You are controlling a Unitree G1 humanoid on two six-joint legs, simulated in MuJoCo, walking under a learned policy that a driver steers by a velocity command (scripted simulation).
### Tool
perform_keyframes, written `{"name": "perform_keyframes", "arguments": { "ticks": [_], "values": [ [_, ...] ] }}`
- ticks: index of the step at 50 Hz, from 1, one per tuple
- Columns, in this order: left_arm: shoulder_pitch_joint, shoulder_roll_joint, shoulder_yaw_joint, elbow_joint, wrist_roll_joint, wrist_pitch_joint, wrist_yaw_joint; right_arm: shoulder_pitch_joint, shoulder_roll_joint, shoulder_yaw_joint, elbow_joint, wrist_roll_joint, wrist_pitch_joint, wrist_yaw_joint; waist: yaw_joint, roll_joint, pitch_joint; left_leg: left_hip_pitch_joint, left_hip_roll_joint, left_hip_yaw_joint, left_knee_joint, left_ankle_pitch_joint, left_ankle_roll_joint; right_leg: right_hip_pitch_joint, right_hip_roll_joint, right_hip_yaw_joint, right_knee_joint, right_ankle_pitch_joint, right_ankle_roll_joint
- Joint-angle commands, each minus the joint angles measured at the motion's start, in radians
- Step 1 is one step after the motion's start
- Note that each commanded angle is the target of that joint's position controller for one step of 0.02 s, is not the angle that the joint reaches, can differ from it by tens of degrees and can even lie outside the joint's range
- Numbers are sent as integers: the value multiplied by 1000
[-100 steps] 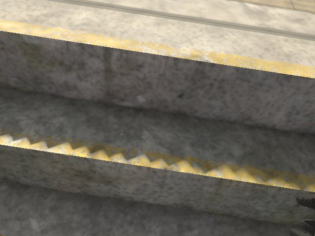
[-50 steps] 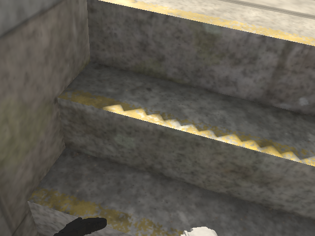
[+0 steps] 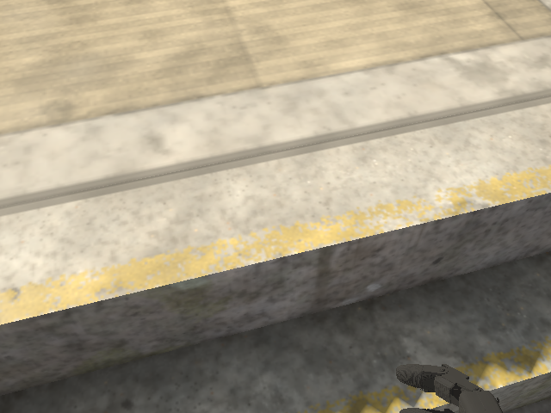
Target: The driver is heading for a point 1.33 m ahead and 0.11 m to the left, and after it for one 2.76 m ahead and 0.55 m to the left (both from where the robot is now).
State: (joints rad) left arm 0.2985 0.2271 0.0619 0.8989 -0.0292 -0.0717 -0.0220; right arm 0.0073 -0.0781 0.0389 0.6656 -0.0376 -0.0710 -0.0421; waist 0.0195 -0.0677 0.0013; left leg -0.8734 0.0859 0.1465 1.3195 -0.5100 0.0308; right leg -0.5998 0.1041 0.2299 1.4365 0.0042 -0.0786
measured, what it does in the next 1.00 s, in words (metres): climbs: right foot, then left foot 0.22 m higher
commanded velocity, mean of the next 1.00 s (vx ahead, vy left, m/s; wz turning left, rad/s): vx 0.32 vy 0.00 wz -0.14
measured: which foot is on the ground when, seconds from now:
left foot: down 0.00-0.48, up 0.50-0.98, down 1.00-1.00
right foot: up 0.00-0.46, down 0.48-1.00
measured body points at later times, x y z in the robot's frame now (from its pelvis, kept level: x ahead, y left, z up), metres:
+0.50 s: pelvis +0.18 -0.13 +0.11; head +0.17 -0.15 +0.56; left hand +0.36 +0.07 +0.02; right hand +0.17 -0.40 -0.03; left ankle +0.10 +0.12 -0.59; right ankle +0.22 -0.26 -0.61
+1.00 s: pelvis +0.26 -0.18 +0.18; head +0.26 -0.21 +0.63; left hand +0.24 +0.03 +0.03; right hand +0.44 -0.34 +0.06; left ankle +0.36 -0.04 -0.38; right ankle +0.22 -0.25 -0.58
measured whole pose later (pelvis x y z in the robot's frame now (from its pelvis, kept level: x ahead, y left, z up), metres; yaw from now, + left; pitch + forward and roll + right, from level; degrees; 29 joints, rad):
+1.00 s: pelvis +0.26 -0.18 +0.18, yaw -6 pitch +2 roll +5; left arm 0.40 0.12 0.00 1.04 0.04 0.05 0.03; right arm 0.02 -0.01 0.08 0.79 -0.03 0.06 -0.02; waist 0.02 -0.05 -0.03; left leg -0.94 -0.01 0.04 1.53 -0.62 0.11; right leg -0.13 -0.10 -0.17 0.25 0.05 -0.06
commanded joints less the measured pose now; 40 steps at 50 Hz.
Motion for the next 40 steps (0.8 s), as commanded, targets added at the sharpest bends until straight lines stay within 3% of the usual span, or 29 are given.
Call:
{"name": "perform_keyframes", "arguments": {
  "ticks": [1,2,3,5,8,10,11,12,14,15,16,18,19,21,22,23,24,25,26,27,28,29,30,32,33,35,36,38,40],
  "values": [
    [-82,-76,-34,-204,18,23,3,122,-72,-66,107,48,51,-9,31,155,-86,358,275,-648,-700,-323,150,-405,-82,-45,516,-30,-8],
    [-17,-60,-27,-181,8,54,10,46,-61,-63,124,35,59,-10,85,124,1,212,248,-507,-723,-268,96,-352,-90,-76,522,-34,-1],
    [32,-81,-39,-170,3,70,11,35,-39,-56,138,34,53,-11,113,131,60,128,228,-426,-752,-233,75,-347,-91,-68,535,-80,-1],
    [-20,-111,-61,-204,0,66,30,123,-35,-48,189,36,35,-6,102,88,108,168,223,-328,-810,-176,98,-456,-118,-73,498,-19,8],
    [-98,-109,-83,-272,0,31,30,242,-124,-75,199,33,26,-12,72,122,44,361,252,-299,-907,-66,134,-596,-172,10,404,39,40],
    [-138,-113,-96,-288,-2,31,42,317,-224,-104,185,13,36,-9,21,141,11,505,274,-280,-983,-77,178,-701,-177,-61,403,28,79],
    [-166,-97,-92,-292,-21,36,43,337,-239,-106,157,7,39,-13,-2,121,11,540,287,-287,-1010,-121,188,-722,-195,-69,395,19,99],
    [-180,-97,-94,-302,-31,38,47,348,-248,-112,144,18,42,-19,-4,132,14,562,302,-285,-1053,-122,191,-723,-226,-54,364,-22,110],
    [-145,-45,-70,-241,-40,61,44,277,-282,-120,118,-11,32,-7,9,181,-15,470,267,-128,-1081,-110,142,-483,-250,-204,270,-2,123],
    [-189,-48,-73,-253,-35,59,43,251,-311,-135,102,3,24,0,2,165,-18,441,255,-88,-1125,-78,124,-364,-272,-231,111,-30,112],
    [-216,-46,-78,-253,-33,57,36,209,-299,-129,97,21,24,-4,-1,180,-38,398,219,-28,-1149,-24,110,-163,-271,-287,-74,-39,92],
    [-292,-24,-59,-280,-30,68,19,292,-328,-136,142,51,12,-6,-37,249,5,540,246,-29,-1253,74,137,-26,-251,-337,-366,-124,64],
    [-260,-19,-54,-272,-43,61,-3,303,-312,-132,168,52,15,-15,-12,283,-3,671,248,-56,-1221,95,141,-2,-249,-323,-525,-165,52],
    [-135,2,-25,-235,-29,44,-28,368,-341,-134,201,49,36,-15,48,259,3,826,294,-69,-1186,206,181,112,-196,-365,-738,-204,9],
    [-21,38,-6,-200,1,33,-20,398,-307,-122,238,26,46,-11,77,199,-22,895,252,-45,-1034,405,158,201,-172,-348,-882,-142,-17],
    [75,56,9,-156,22,35,-30,373,-287,-109,236,26,48,-1,110,213,1,889,173,10,-830,512,119,266,-179,-293,-1020,-110,-5],
    [132,80,21,-121,45,48,-24,311,-228,-96,208,18,35,5,104,120,28,670,119,-16,-577,401,103,400,-204,-193,-938,102,46],
    [242,199,44,-85,23,71,0,373,-107,-59,199,-10,20,33,30,-254,-86,315,-19,-11,-208,134,18,678,-382,62,-903,653,5],
    [346,228,46,-53,43,84,13,482,-50,-53,248,52,-6,51,46,-359,-306,192,-116,-200,248,71,-60,762,-544,423,-1106,448,-106],
    [276,134,16,-53,83,78,7,419,-46,-62,262,105,-17,65,34,-204,-268,84,-137,-341,640,97,-83,678,-569,438,-1139,305,-138],
    [186,86,3,-32,76,80,-1,261,-28,-53,207,97,-22,70,12,-125,-170,-57,-124,-351,808,163,-47,596,-515,264,-1073,202,-105],
    [122,77,2,-33,65,72,-8,110,11,-24,121,72,-25,65,-1,-63,-94,-130,-109,-329,853,211,-18,523,-470,135,-1025,261,-79],
    [94,44,-8,-15,52,57,-14,113,19,-11,103,48,-26,64,-20,-18,-73,-179,-107,-338,900,236,6,489,-450,65,-1024,210,-70],
    [81,-65,-48,11,42,30,-12,203,-6,-5,125,59,-11,62,-47,-12,-95,-199,-124,-326,1017,235,35,457,-416,11,-1040,128,-73],
    [82,-69,-58,25,58,24,-4,218,-17,-4,120,70,-8,57,-32,-45,-104,-270,-166,-326,1202,241,42,493,-443,31,-1065,213,-98],
    [107,-63,-69,46,59,32,21,169,-5,10,90,66,10,44,-31,-60,-61,-432,-167,-350,1300,223,44,524,-456,-26,-1089,187,-93],
    [118,-94,-83,58,65,34,25,166,11,17,84,67,22,35,-37,-22,-36,-475,-154,-358,1291,240,46,514,-437,-80,-1089,204,-64],
    [54,-92,-96,39,81,53,27,91,9,31,38,55,41,28,-54,-7,2,-392,-126,-299,1028,351,30,345,-346,-257,-1112,205,22],
    [24,-108,-116,41,97,46,37,-8,27,42,11,31,65,13,-35,-67,6,-201,-98,-194,816,453,-15,157,-294,-309,-1190,234,-13]
  ]
}}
